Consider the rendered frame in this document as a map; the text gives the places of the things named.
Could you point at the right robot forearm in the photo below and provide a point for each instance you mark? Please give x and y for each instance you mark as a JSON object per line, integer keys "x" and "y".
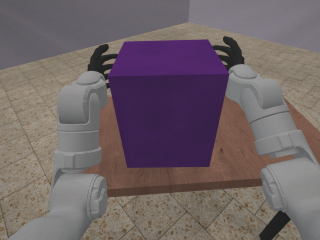
{"x": 266, "y": 111}

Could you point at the carton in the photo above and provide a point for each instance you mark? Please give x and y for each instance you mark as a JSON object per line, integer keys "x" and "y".
{"x": 168, "y": 97}

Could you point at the robot left upper arm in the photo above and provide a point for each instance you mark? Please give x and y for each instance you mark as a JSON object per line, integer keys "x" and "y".
{"x": 76, "y": 200}

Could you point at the robot right upper arm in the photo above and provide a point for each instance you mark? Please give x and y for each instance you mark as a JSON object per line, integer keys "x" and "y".
{"x": 293, "y": 187}

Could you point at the robot right hand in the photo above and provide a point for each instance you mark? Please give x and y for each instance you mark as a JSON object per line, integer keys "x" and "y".
{"x": 234, "y": 53}

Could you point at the robot left hand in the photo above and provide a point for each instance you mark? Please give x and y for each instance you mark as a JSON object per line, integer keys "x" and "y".
{"x": 97, "y": 60}

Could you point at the left robot forearm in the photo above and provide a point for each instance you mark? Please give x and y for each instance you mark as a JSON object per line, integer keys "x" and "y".
{"x": 78, "y": 123}

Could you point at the table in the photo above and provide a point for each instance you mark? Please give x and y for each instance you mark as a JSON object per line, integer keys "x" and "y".
{"x": 235, "y": 162}

